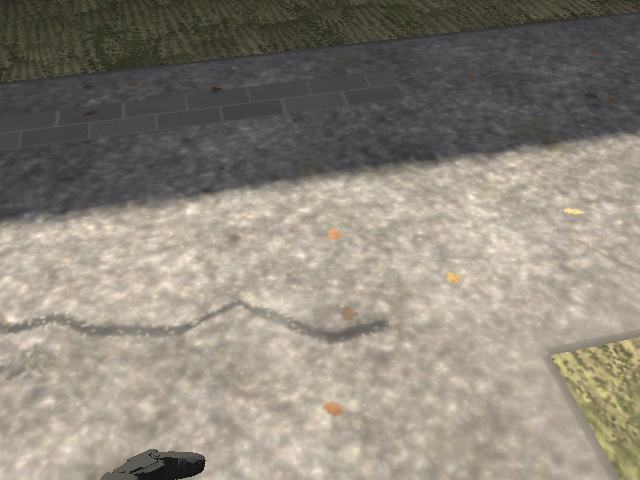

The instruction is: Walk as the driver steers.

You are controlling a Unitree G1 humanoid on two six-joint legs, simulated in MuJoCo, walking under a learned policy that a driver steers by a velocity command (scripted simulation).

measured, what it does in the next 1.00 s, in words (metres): walks ahead, turning left: right foot, then left foot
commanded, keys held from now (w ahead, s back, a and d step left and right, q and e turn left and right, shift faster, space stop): w+q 0.78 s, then w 0.22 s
